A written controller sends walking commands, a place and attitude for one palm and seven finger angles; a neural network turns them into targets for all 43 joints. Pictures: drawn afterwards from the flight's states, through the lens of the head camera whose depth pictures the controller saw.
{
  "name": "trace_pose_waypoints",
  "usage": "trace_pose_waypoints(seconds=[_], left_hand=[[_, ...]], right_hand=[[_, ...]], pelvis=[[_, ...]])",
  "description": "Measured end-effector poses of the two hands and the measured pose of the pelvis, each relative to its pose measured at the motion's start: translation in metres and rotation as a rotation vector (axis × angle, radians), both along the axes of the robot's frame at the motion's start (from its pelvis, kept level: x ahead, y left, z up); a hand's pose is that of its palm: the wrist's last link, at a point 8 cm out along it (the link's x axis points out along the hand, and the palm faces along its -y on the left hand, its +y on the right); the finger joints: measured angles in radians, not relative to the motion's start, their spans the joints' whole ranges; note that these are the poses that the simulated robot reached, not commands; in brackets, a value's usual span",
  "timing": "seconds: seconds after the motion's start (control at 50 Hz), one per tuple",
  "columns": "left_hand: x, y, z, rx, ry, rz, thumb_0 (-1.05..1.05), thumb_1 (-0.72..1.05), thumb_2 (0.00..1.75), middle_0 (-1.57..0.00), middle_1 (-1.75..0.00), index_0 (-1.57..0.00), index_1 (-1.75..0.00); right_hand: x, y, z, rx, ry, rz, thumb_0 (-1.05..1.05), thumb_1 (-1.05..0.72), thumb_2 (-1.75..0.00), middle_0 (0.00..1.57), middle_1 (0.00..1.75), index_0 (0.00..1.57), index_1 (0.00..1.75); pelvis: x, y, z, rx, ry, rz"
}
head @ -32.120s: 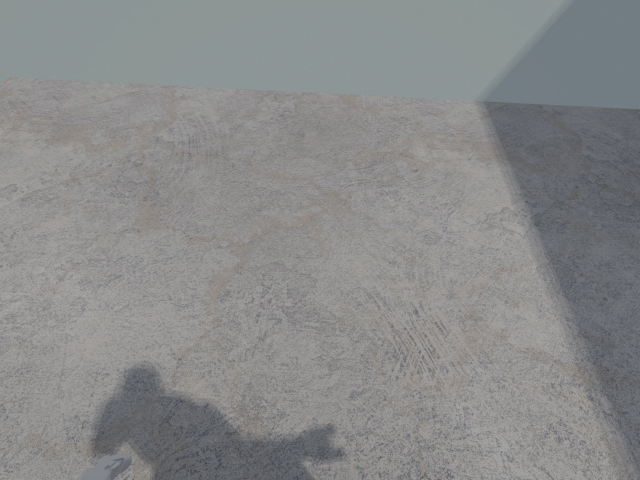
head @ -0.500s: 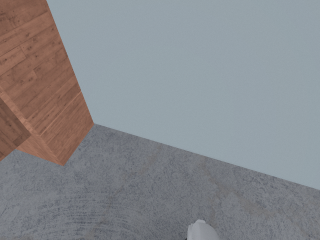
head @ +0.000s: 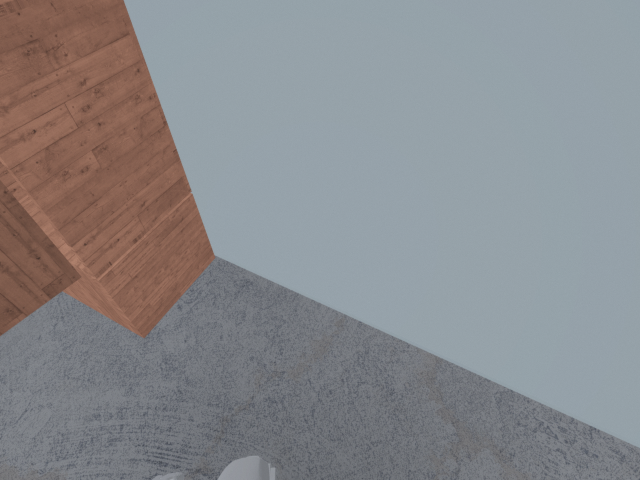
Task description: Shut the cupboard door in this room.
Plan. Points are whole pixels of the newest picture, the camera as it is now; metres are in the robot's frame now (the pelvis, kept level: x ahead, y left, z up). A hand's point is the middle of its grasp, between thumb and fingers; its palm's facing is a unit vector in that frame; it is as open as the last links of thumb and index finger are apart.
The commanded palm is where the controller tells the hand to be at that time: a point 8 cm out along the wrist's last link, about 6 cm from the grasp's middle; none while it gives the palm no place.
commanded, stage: turn to face it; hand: left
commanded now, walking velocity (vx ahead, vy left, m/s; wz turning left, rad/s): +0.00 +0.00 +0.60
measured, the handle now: out of the picture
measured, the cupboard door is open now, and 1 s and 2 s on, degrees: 81 81 81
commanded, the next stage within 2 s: take the last steps up to it in 1.46 s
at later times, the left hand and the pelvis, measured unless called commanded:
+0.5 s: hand out of the picture +0.04 +0.27 -0.16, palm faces +0.31 -0.91 -0.29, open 7.4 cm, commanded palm none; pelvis +0.02 +0.03 +0.00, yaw +16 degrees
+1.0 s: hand out of the picture -0.06 +0.21 -0.18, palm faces +0.57 -0.79 -0.24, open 7.4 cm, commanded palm none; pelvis +0.01 +0.01 -0.01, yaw +36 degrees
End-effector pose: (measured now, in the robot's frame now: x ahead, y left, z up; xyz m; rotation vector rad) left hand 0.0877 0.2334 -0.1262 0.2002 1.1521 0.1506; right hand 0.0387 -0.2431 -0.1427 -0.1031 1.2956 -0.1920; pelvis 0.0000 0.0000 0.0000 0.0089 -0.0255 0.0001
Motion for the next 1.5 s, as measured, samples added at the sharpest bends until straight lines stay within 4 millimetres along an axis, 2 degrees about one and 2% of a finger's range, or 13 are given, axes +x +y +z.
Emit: trace_pose_waypoints(seconds=[0.08, 0.18, 0.28, 0.46, 0.58, 0.66, 0.78, 0.88, 0.96, 1.06, 1.14, 1.32, 1.5], left_hand=[[-0.02, 0.014, -0.012, -0.023, 0.028, 0.077, 0.0, 0.92, 0.9, -0.2, -0.3, -0.2, -0.3], [-0.056, 0.042, -0.036, -0.049, 0.087, 0.174, 0.0, 0.91, 0.9, -0.2, -0.3, -0.2, -0.3], [-0.084, 0.066, -0.03, -0.036, 0.181, 0.24, 0.0, 0.91, 0.9, -0.2, -0.3, -0.2, -0.3], [-0.075, 0.081, -0.002, 0.031, 0.101, 0.32, 0.0, 0.91, 0.9, -0.2, -0.3, -0.19, -0.3], [-0.051, 0.061, 0.008, 0.069, 0.007, 0.336, 0.0, 0.91, 0.9, -0.2, -0.3, -0.19, -0.3], [-0.054, 0.039, 0.014, 0.086, -0.04, 0.353, 0.0, 0.91, 0.9, -0.2, -0.3, -0.2, -0.3], [-0.086, 0.013, 0.017, 0.052, 0.0, 0.435, 0.0, 0.9, 0.9, -0.2, -0.3, -0.2, -0.3], [-0.122, 0.002, 0.006, 0.01, 0.043, 0.521, 0.0, 0.9, 0.9, -0.2, -0.3, -0.2, -0.3], [-0.162, 0.003, -0.008, -0.023, 0.093, 0.6, 0.0, 0.9, 0.9, -0.2, -0.3, -0.2, -0.3], [-0.219, 0.017, -0.033, -0.057, 0.17, 0.707, 0.0, 0.9, 0.9, -0.2, -0.3, -0.2, -0.3], [-0.242, 0.028, -0.027, -0.057, 0.217, 0.754, 0.0, 0.91, 0.9, -0.2, -0.3, -0.2, -0.3], [-0.229, 0.051, -0.006, -0.017, 0.101, 0.789, 0.0, 0.91, 0.9, -0.2, -0.3, -0.19, -0.3], [-0.191, 0.037, 0.002, 0.007, 0.032, 0.779, 0.0, 0.91, 0.9, -0.2, -0.3, -0.19, -0.3]], right_hand=[[0.038, 0.004, 0.009, -0.037, -0.031, 0.089, 0.01, -0.91, -0.9, 0.2, 0.29, 0.19, 0.29], [0.079, 0.026, 0.011, -0.085, -0.079, 0.199, 0.01, -0.91, -0.9, 0.2, 0.29, 0.19, 0.29], [0.092, 0.05, 0.019, -0.086, -0.089, 0.262, 0.01, -0.91, -0.9, 0.2, 0.29, 0.2, 0.29], [0.097, 0.062, 0.013, -0.034, -0.032, 0.331, 0.01, -0.9, -0.9, 0.21, 0.3, 0.2, 0.3], [0.11, 0.04, -0.006, -0.005, -0.011, 0.363, 0.01, -0.9, -0.9, 0.21, 0.3, 0.2, 0.3], [0.128, 0.025, -0.015, -0.001, -0.007, 0.4, 0.01, -0.9, -0.9, 0.21, 0.3, 0.2, 0.3], [0.156, 0.021, -0.004, -0.015, -0.014, 0.482, 0.01, -0.91, -0.9, 0.2, 0.3, 0.2, 0.29], [0.173, 0.036, 0.005, -0.041, -0.005, 0.573, 0.01, -0.91, -0.9, 0.2, 0.29, 0.2, 0.29], [0.19, 0.067, 0.009, -0.061, -0.025, 0.665, 0.01, -0.91, -0.9, 0.2, 0.29, 0.19, 0.29], [0.205, 0.121, 0.012, -0.074, -0.112, 0.774, 0.01, -0.91, -0.9, 0.2, 0.29, 0.2, 0.29], [0.2, 0.149, 0.025, -0.067, -0.149, 0.815, 0.01, -0.9, -0.9, 0.2, 0.3, 0.2, 0.3], [0.174, 0.162, 0.028, -0.038, -0.103, 0.846, 0.01, -0.9, -0.9, 0.21, 0.3, 0.2, 0.3], [0.155, 0.127, 0.005, -0.015, 0.0, 0.82, 0.01, -0.9, -0.9, 0.21, 0.3, 0.2, 0.3]], pelvis=[[0.004, 0.008, -0.003, -0.014, 0.012, 0.055], [0.006, 0.029, -0.016, -0.034, 0.029, 0.12], [0.008, 0.04, -0.007, -0.038, 0.033, 0.17], [0.017, 0.035, 0.002, -0.025, 0.043, 0.262], [0.022, 0.012, -0.005, -0.006, 0.042, 0.334], [0.022, -0.001, -0.008, 0.002, 0.028, 0.394], [0.023, -0.008, 0.001, 0.018, 0.022, 0.476], [0.021, -0.005, 0.002, 0.016, 0.027, 0.547], [0.013, 0.004, -0.003, 0.0, 0.032, 0.597], [0.001, 0.025, -0.016, -0.019, 0.034, 0.654], [-0.004, 0.035, -0.006, -0.046, 0.017, 0.678], [-0.008, 0.042, 0.007, -0.046, 0.004, 0.737], [0.002, 0.025, 0.002, -0.011, 0.011, 0.785]])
